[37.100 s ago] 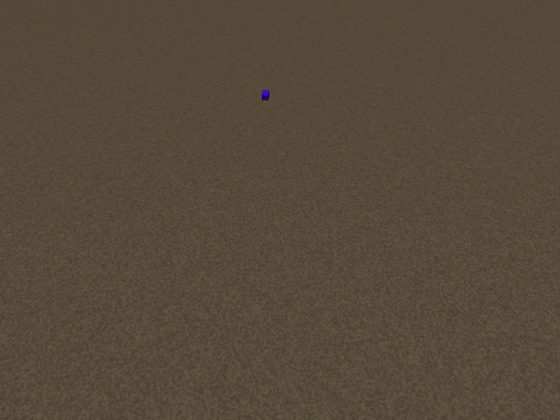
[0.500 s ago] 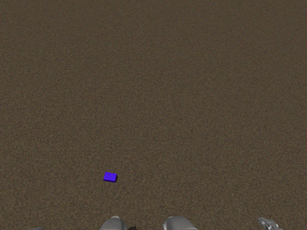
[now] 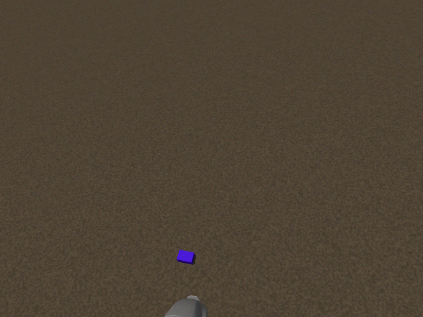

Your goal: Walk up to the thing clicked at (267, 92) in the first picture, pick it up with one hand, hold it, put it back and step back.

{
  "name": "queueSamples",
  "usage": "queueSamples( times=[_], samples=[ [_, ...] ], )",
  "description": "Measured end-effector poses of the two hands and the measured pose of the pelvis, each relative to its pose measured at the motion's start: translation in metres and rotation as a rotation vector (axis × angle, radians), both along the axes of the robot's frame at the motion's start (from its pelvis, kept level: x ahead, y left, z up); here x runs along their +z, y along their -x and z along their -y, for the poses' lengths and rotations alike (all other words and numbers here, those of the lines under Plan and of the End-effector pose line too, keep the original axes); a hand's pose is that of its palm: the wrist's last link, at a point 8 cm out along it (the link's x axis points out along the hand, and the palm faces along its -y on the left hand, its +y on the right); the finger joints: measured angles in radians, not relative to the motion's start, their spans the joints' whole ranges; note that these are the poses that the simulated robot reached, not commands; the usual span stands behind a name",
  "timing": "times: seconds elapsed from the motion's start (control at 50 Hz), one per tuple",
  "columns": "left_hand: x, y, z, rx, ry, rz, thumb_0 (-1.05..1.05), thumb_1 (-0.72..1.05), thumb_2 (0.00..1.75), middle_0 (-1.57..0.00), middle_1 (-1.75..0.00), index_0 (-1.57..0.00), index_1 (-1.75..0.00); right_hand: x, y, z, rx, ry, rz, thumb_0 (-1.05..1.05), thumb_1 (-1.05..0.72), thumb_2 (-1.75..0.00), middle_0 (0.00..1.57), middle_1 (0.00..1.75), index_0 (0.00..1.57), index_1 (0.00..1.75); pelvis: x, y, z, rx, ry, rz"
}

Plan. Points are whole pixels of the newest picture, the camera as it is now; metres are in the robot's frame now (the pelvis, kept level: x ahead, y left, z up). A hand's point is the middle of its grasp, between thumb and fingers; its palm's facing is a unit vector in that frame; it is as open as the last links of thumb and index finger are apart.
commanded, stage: walk up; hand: left
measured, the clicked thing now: (185, 257) +0.47 +0.22 -0.74
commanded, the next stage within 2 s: none
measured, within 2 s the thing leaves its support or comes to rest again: neither
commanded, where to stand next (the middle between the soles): +0.07 +0.01 m, yaw -5 degrees
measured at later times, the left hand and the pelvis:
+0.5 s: hand out of the picture +0.01 +0.27 -0.15, palm faces -0.02 -0.92 -0.40, open 7.4 cm; pelvis -0.06 +0.00 -0.01, yaw +0 degrees
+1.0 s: hand out of the picture +0.04 +0.28 -0.14, palm faces -0.01 -0.88 -0.48, open 7.4 cm; pelvis -0.02 -0.01 -0.01, yaw +1 degrees
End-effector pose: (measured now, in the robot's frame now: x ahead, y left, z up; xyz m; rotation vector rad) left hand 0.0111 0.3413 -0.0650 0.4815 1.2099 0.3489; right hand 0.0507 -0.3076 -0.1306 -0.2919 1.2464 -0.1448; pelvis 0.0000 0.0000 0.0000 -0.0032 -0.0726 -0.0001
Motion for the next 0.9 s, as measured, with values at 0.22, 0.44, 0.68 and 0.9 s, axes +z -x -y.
queueSamples(
  times=[0.22,0.44,0.68,0.9],
  samples=[
    [-0.035,-0.043,0.001,-0.059,0.088,0.071,0.01,0.91,0.90,-0.21,-0.30,-0.20,-0.30,0.013,-0.054,-0.038,0.051,0.005,0.182,0.00,-0.91,-0.90,0.21,0.30,0.21,0.30,-0.010,0.012,-0.021,0.010,-0.009,-0.010],
    [-0.052,-0.003,0.025,-0.040,0.132,0.027,0.00,0.91,0.90,-0.21,-0.30,-0.20,-0.30,0.012,-0.027,0.001,0.021,0.095,0.160,0.00,-0.91,-0.90,0.21,0.30,0.20,0.30,-0.018,0.048,-0.002,-0.002,-0.023,-0.015],
    [-0.044,0.035,0.019,-0.007,0.204,0.031,0.01,0.90,0.90,-0.21,-0.30,-0.21,-0.30,0.037,0.065,0.002,0.037,0.128,0.036,0.01,-0.91,-0.90,0.21,0.30,0.20,0.30,0.001,0.054,-0.014,0.055,-0.039,-0.027],
    [-0.026,0.000,0.014,-0.039,0.139,0.015,0.01,0.91,0.90,-0.21,-0.30,-0.20,-0.30,0.040,0.080,0.021,-0.034,0.117,-0.025,0.01,-0.90,-0.90,0.21,0.30,0.21,0.30,0.008,0.027,0.004,0.019,-0.007,-0.004]
  ],
)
